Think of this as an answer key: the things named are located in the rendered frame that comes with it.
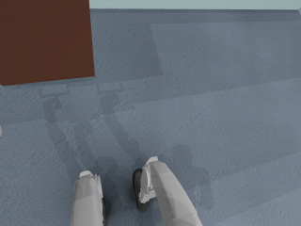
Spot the right robot thigh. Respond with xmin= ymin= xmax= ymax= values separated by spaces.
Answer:
xmin=142 ymin=160 xmax=202 ymax=226

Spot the left robot thigh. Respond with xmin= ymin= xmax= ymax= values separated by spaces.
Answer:
xmin=71 ymin=174 xmax=103 ymax=226

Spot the robot thigh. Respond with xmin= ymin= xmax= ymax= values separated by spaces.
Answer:
xmin=71 ymin=174 xmax=103 ymax=226
xmin=142 ymin=160 xmax=202 ymax=226

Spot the cabinet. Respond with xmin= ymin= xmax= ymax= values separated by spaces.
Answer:
xmin=0 ymin=0 xmax=95 ymax=86

